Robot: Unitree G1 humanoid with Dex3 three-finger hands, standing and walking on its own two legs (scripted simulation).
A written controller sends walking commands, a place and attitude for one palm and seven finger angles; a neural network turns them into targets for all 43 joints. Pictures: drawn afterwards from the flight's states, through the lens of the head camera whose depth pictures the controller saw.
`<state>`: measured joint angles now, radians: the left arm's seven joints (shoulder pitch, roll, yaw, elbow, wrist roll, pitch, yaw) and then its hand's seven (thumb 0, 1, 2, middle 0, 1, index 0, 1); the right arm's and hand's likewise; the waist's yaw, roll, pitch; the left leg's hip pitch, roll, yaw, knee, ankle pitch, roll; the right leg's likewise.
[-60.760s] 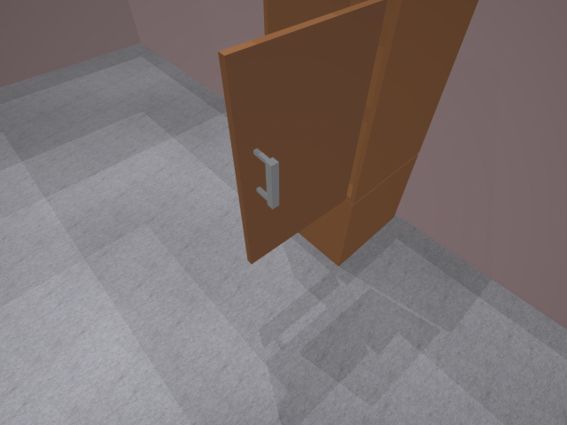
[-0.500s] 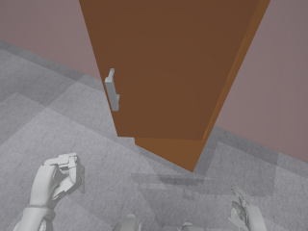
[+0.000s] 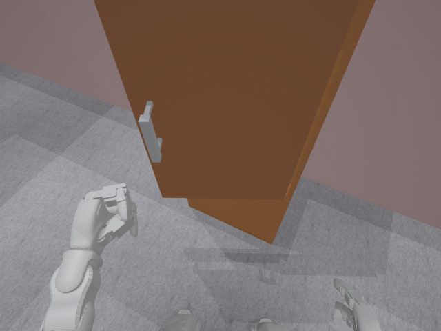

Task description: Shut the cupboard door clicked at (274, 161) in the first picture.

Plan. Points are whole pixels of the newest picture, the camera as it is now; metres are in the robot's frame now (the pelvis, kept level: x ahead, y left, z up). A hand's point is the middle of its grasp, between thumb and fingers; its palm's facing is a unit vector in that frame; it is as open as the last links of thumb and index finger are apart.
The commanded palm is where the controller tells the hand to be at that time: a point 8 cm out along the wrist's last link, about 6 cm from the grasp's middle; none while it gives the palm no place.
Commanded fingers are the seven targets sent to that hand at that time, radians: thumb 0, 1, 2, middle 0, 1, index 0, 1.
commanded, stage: bring the fist close to the handle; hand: left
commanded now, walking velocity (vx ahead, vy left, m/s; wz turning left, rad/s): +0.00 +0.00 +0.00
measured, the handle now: (152, 133) +0.49 +0.17 +0.05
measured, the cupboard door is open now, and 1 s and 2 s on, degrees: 26 26 13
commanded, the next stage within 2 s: push the door shut along its arc in 0.90 s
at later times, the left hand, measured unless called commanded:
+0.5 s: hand (167, 176) +0.38 +0.12 +0.06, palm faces -0.03 -1.00 -0.02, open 3.1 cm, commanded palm +0.36 +0.18 +0.06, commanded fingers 0.00 0.90 0.90 -1.30 -1.50 -1.30 -1.50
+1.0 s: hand (169, 171) +0.39 +0.12 +0.06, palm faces +0.00 -1.00 -0.03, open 3.1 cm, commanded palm +0.36 +0.18 +0.06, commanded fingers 0.00 0.90 0.90 -1.30 -1.50 -1.30 -1.50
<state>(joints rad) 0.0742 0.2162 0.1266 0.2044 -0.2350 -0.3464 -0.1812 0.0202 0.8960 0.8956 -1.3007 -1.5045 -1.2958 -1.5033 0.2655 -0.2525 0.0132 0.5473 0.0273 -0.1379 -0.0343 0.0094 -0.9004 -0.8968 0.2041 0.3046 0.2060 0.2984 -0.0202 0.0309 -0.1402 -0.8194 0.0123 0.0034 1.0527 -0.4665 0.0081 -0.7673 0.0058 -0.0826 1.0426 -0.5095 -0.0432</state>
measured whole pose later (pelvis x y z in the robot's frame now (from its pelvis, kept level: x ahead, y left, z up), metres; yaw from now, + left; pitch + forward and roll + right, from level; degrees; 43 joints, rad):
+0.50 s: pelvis -0.01 +0.01 +0.00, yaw -1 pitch +15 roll -1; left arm -0.36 0.16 0.08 0.60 -0.13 -0.38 -0.02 0.02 0.90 0.90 -1.30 -1.50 -1.30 -1.50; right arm 0.26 -0.24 0.01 0.60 0.01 -0.06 0.00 0.01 -0.90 -0.90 0.20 0.30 0.21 0.30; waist -0.05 0.03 -0.13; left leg -0.86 0.01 0.02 1.05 -0.45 0.02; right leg -0.81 0.00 -0.06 1.04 -0.49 -0.03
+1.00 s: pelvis -0.01 +0.00 +0.00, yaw -1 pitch +15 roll +0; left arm -0.43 0.18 0.13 0.73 -0.12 -0.46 -0.03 0.02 0.90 0.90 -1.30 -1.50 -1.30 -1.50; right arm 0.29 -0.25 -0.01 0.63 0.01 -0.02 0.00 0.01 -0.90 -0.90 0.20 0.30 0.20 0.30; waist -0.06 0.02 -0.13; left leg -0.86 0.02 0.03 1.03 -0.43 0.01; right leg -0.83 0.01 -0.06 1.04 -0.48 -0.04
